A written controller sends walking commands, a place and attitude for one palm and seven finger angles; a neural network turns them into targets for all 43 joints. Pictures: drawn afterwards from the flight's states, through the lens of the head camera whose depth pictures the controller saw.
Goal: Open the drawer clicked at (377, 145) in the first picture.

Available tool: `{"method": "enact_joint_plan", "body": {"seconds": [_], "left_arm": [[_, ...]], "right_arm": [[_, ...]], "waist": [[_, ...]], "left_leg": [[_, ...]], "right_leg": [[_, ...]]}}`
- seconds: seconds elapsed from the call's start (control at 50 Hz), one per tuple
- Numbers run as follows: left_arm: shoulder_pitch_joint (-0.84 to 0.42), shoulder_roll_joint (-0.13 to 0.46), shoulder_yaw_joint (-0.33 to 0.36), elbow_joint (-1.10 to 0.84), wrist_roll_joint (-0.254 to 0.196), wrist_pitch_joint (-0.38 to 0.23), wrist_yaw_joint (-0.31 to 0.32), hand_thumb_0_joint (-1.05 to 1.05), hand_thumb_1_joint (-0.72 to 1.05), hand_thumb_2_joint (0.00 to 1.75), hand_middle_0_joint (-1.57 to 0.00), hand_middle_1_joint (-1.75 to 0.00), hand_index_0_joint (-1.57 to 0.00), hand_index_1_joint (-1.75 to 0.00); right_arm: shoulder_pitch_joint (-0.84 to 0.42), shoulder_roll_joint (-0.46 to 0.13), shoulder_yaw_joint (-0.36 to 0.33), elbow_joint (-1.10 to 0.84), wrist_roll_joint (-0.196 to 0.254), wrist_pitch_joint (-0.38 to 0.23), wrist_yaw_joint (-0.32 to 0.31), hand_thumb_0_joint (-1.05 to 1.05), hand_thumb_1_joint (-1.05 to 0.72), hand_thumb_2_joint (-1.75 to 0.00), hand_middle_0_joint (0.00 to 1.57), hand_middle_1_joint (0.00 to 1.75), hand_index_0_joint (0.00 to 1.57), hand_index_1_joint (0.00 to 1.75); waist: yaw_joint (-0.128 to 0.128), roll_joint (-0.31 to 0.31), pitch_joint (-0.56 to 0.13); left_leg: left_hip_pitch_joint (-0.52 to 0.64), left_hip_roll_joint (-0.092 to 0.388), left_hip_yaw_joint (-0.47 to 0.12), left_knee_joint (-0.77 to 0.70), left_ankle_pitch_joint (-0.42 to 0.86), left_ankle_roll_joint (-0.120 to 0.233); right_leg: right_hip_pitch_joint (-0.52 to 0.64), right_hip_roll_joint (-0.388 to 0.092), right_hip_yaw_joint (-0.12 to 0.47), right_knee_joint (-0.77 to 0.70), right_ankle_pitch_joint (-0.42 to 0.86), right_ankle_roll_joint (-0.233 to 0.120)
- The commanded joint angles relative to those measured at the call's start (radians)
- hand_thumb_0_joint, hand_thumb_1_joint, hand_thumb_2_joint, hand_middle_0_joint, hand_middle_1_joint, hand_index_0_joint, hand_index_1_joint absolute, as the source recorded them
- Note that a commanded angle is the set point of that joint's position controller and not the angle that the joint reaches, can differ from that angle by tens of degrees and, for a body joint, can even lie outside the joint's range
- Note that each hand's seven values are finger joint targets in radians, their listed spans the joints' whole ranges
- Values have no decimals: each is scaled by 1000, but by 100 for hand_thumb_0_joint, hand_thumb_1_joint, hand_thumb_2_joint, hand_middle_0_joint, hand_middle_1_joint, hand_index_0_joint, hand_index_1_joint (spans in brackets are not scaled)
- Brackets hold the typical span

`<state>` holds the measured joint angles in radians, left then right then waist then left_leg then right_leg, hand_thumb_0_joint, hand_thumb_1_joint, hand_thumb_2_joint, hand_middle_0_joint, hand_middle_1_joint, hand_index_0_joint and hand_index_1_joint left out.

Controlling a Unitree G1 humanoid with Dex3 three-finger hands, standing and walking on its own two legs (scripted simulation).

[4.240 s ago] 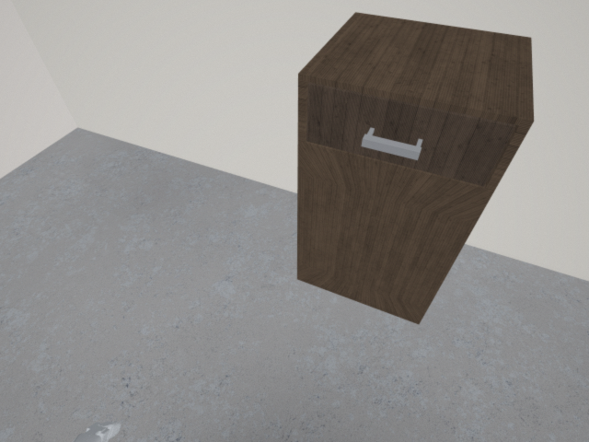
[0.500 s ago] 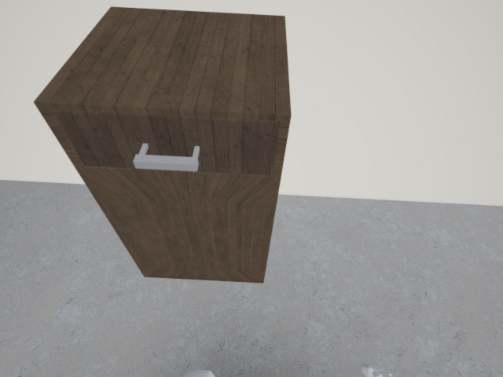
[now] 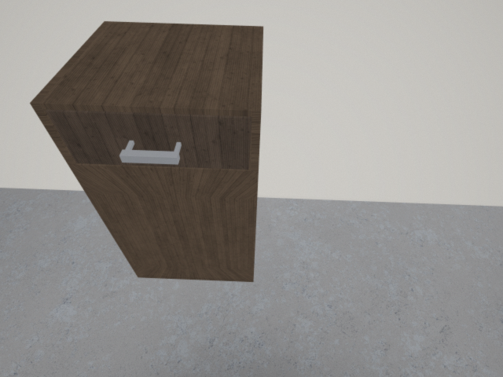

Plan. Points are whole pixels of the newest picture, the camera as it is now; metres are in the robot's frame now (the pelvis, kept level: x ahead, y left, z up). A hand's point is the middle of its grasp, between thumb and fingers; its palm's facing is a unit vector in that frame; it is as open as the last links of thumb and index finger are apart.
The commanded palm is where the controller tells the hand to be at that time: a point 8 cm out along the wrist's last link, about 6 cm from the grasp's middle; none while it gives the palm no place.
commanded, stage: come to a stop and stand still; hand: left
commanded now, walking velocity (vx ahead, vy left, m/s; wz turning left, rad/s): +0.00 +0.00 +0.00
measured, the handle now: (152, 151) +0.57 +0.27 +0.00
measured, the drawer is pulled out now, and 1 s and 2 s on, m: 0.00 0.00 0.00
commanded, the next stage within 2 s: look again from close up in 0.40 s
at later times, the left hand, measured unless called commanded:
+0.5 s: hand out of the picture -0.03 +0.16 -0.17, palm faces +0.05 -0.99 -0.14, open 7.4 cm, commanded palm none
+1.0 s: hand out of the picture +0.04 +0.22 -0.17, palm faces +0.01 -0.97 -0.22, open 7.3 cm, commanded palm none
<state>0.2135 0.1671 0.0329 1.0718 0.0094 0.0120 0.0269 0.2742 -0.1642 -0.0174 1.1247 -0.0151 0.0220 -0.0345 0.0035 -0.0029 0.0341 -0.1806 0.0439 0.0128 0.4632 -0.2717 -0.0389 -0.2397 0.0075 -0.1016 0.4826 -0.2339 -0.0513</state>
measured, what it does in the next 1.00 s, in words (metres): stands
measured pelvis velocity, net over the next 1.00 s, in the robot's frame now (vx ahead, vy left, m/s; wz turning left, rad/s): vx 0.02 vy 0.04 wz -0.01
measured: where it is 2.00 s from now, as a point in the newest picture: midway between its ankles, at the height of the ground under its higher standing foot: outside the picture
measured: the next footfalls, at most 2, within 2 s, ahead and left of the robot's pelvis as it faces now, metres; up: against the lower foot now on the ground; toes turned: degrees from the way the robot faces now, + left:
none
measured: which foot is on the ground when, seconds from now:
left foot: down 0.00-1.00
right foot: down 0.00-1.00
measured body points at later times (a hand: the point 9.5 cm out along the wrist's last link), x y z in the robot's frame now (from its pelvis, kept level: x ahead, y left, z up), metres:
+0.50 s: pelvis -0.01 +0.01 +0.00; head +0.00 +0.01 +0.45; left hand -0.03 +0.21 -0.16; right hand -0.05 -0.19 -0.16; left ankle -0.01 +0.14 -0.74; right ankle +0.02 -0.08 -0.74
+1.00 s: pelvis +0.02 +0.04 +0.00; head +0.02 +0.02 +0.45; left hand +0.04 +0.27 -0.15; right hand +0.01 -0.17 -0.17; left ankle -0.01 +0.14 -0.74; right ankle +0.02 -0.08 -0.74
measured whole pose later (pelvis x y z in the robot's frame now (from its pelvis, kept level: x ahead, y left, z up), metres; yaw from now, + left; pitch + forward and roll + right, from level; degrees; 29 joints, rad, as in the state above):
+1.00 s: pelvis +0.02 +0.04 +0.00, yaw -1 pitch -1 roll +0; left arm 0.27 0.15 0.00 1.09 0.01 -0.02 0.03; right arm 0.32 -0.15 0.02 1.09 -0.02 -0.03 -0.03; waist -0.01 0.03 0.01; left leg -0.15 -0.01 0.04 0.45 -0.29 0.02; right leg -0.22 -0.04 -0.06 0.49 -0.25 0.01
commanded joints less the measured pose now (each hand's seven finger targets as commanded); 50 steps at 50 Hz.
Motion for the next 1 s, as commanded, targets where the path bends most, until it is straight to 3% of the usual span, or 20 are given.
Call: {"method": "enact_joint_plan", "body": {"seconds": [0.0, 0.14, 0.28, 0.36, 0.44, 0.46, 0.48, 0.5, 0.52, 0.54, 0.56, 0.6, 0.64, 0.7, 0.74, 0.8, 0.98], "left_arm": [[54, 105, 14, 0, -4, -10, -2, 0, 90, 90, -20, -30, -20, -30], [73, 93, 12, 21, 0, -8, -1, 0, 90, 90, -20, -30, -20, -30], [116, 63, 11, 31, 2, -11, 0, 0, 90, 90, -20, -30, -20, -30], [137, 46, 8, 38, 2, -17, 2, 0, 90, 90, -20, -30, -20, -30], [157, 32, 2, 51, 2, -23, 3, 0, 90, 90, -20, -30, -20, -30], [161, 28, 1, 52, 2, -22, 3, 0, 90, 90, -20, -30, -20, -30], [249, 69, -14, 73, 12, -45, 45, 0, 90, 90, -20, -30, -20, -30], [194, 118, -9, 25, 11, -55, 34, 0, 90, 90, -20, -30, -20, -30], [144, 120, -2, -2, 13, -59, 29, 0, 90, 90, -20, -30, -20, -30], [116, 120, -1, -17, 11, -57, 25, 0, 90, 90, -20, -30, -20, -30], [110, 89, -2, -21, 10, -57, 24, 0, 90, 90, -20, -30, -20, -30], [132, 55, -14, -17, 6, -52, 17, 0, 90, 90, -20, -30, -20, -30], [148, 44, -20, -9, 6, -50, 12, 0, 90, 90, -20, -30, -20, -30], [156, 40, -24, 1, 1, -48, 10, 0, 90, 90, -20, -30, -20, -30], [151, 44, -24, 4, 2, -44, 10, 0, 90, 90, -20, -30, -20, -30], [144, 54, -24, -2, 0, -43, 10, 0, 90, 90, -20, -30, -20, -30], [129, 72, -19, -2, 0, -45, 10, 0, 90, 90, -20, -30, -20, -30]], "right_arm": [[20, -72, -1, -25, -4, -26, -2, 0, -90, -90, 20, 30, 20, 30], [111, -49, 0, -6, -8, -12, -2, 0, -90, -90, 20, 30, 20, 30], [147, -29, 2, -5, -8, -20, -5, 0, -90, -90, 20, 30, 20, 30], [156, -22, 4, -4, -5, -29, -7, 0, -90, -90, 20, 30, 20, 30], [158, -18, 5, -2, -2, -33, -9, 0, -90, -90, 20, 30, 20, 30], [156, -14, 6, 0, -2, -34, -10, 0, -90, -90, 20, 30, 20, 30], [-4, -63, -3, -70, 5, -45, 11, 0, -90, -90, 20, 30, 20, 30], [79, -4, 1, -98, 3, -30, 16, 0, -90, -90, 20, 30, 20, 30], [135, -7, 2, -86, -1, -31, 20, 0, -90, -90, 20, 30, 20, 30], [177, -7, 2, -88, -5, -29, 24, 0, -90, -90, 20, 30, 20, 30], [198, -5, 4, -87, -7, -37, 24, 0, -90, -90, 20, 30, 20, 30], [170, -18, 9, -96, -5, -49, 18, 0, -90, -90, 20, 30, 20, 30], [153, -36, 11, -108, -3, -58, 13, 0, -90, -90, 20, 30, 20, 30], [136, -62, 14, -103, 0, -66, 6, 0, -90, -90, 20, 30, 20, 30], [135, -61, 17, -92, -1, -66, 4, 0, -90, -90, 20, 30, 20, 30], [129, -71, 20, -81, -1, -65, 5, 0, -90, -90, 20, 30, 20, 30], [106, -77, 22, -46, -1, -65, 3, 0, -90, -90, 20, 30, 20, 30]], "waist": [[24, 74, -15], [1, -20, 63], [1, 1, 61], [2, 16, 40], [0, -5, 39], [2, 6, 47], [63, 22, 102], [-19, -7, -10], [-44, -8, -53], [-60, 1, -54], [-61, 25, -30], [-33, 81, 27], [-13, 81, 49], [-1, 15, 41], [0, 45, 55], [0, -5, 46], [-1, -5, 9]], "left_leg": [[-95, 71, -68, -155, 29, 55], [-90, 35, -34, -139, -71, 52], [-113, 37, -41, -145, -82, 60], [-102, 49, -45, -151, -53, 61], [-84, 49, -41, -138, -17, 59], [-84, 49, -38, -140, -16, 61], [-151, 50, 29, 80, -33, 17], [-106, -4, 3, 136, -116, 26], [-49, 2, 10, 129, -85, 37], [-13, -2, 14, 105, -61, 50], [-28, 6, -10, 51, -22, 55], [-116, 43, -67, -42, 5, 71], [-174, 66, -101, -97, 21, 82], [-158, 67, -97, -114, 74, 83], [-145, 62, -92, -130, 91, 83], [-120, 54, -82, -124, 118, 81], [-52, 49, -61, -106, 221, 75]], "right_leg": [[110, -109, 139, -141, 22, 24], [0, -115, 181, -232, -186, 25], [-17, -106, 169, -209, -163, 27], [-3, -102, 155, -181, -89, 25], [-4, -103, 156, -171, -52, 23], [-12, -106, 153, -172, -50, 24], [-8, -163, 196, -160, 159, 46], [-42, -233, 297, -232, -136, -15], [-93, -226, 276, -227, -273, -47], [-141, -195, 232, -195, -310, -42], [-151, -166, 199, -151, -256, -34], [-91, -106, 153, -84, -152, -10], [-11, -88, 124, -41, -39, 0], [49, -94, 111, -32, 55, 12], [53, -98, 108, -35, 69, 13], [67, -105, 109, -41, 101, 16], [96, -120, 107, -42, 195, 19]]}}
